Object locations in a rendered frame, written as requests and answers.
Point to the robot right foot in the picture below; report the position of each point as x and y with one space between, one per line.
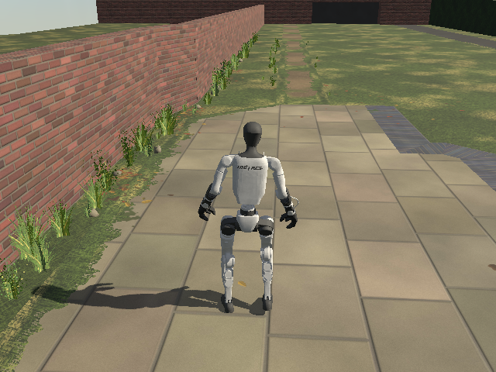
267 305

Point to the robot right forearm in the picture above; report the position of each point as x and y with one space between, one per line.
288 205

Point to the robot left forearm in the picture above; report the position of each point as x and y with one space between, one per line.
208 199

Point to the robot foot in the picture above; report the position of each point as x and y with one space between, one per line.
228 306
267 305

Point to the left robot hand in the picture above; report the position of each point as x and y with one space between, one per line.
208 210

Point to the robot left upper arm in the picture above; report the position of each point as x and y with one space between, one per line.
220 174

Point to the right robot hand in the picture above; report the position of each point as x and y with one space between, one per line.
287 217

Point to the robot left foot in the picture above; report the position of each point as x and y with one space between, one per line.
228 306

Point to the robot right upper arm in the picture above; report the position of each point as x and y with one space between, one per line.
278 174

